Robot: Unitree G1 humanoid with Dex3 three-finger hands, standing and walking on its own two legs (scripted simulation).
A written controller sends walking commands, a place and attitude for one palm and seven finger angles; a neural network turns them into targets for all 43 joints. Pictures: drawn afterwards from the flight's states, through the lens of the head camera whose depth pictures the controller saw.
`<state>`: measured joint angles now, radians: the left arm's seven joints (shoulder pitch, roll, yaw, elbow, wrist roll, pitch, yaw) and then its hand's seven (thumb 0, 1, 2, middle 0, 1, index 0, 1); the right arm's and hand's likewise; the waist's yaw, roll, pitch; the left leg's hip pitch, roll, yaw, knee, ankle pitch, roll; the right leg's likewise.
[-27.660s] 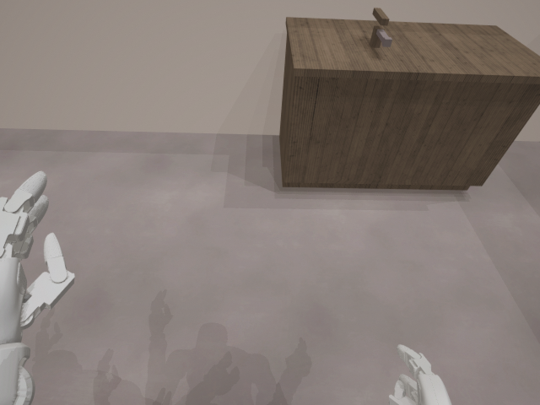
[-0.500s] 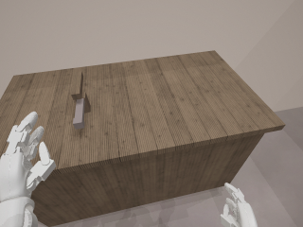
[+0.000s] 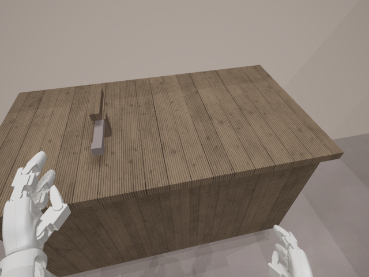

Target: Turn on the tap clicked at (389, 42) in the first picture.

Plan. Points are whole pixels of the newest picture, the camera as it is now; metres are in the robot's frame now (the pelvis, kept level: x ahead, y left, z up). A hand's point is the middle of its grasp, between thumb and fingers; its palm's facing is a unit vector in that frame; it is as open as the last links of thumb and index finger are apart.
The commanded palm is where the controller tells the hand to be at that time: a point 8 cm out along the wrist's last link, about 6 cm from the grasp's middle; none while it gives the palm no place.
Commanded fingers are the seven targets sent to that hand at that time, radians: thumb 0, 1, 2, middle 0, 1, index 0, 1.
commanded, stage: turn the palm inward beside the body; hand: left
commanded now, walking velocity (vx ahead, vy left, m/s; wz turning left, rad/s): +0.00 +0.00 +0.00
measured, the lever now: (97, 148) +0.41 +0.30 +0.03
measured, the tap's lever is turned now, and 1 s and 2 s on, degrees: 0 0 0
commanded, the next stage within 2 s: reach beside the lever's end, fingers flat in 0.54 s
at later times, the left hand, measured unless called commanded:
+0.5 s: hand (71, 209) +0.18 +0.22 +0.13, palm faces +0.51 -0.86 -0.10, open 7.4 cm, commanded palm +0.13 +0.26 +0.15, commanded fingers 0.00 0.90 0.90 -0.20 -0.30 -0.20 -0.30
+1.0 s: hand (74, 197) +0.22 +0.24 +0.11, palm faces +0.51 -0.86 -0.09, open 7.4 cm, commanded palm +0.17 +0.28 +0.12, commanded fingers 0.00 0.90 0.90 -0.20 -0.30 -0.20 -0.30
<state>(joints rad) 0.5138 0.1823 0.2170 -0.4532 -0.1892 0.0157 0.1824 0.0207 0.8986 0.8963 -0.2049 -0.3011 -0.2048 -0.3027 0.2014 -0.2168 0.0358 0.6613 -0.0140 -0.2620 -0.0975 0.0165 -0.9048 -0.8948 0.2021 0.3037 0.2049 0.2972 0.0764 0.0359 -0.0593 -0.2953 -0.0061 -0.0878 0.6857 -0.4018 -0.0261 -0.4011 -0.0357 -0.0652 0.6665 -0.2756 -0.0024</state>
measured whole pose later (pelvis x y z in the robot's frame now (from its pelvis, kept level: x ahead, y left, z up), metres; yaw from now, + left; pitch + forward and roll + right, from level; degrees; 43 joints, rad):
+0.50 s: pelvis +0.00 -0.01 +0.00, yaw +0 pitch +1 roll +0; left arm 0.52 0.17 0.22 -0.46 -0.21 0.04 0.19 0.02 0.90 0.90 -0.20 -0.30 -0.20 -0.30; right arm 0.20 -0.23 0.03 0.67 -0.01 -0.29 -0.10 0.02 -0.91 -0.89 0.20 0.30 0.20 0.30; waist 0.08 0.05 -0.06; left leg -0.30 0.01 -0.10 0.68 -0.40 -0.04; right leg -0.40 -0.02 -0.08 0.67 -0.28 -0.02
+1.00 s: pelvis +0.00 +0.00 +0.00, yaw +0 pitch +2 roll +0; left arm 0.40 0.17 0.23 -0.32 -0.19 -0.01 0.19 0.02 0.90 0.90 -0.20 -0.30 -0.20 -0.30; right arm 0.19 -0.22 0.03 0.68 -0.02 -0.27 -0.10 0.02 -0.91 -0.89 0.20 0.30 0.20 0.30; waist 0.07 0.04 -0.05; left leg -0.32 -0.01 -0.09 0.69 -0.41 -0.03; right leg -0.43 -0.04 -0.07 0.68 -0.29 -0.01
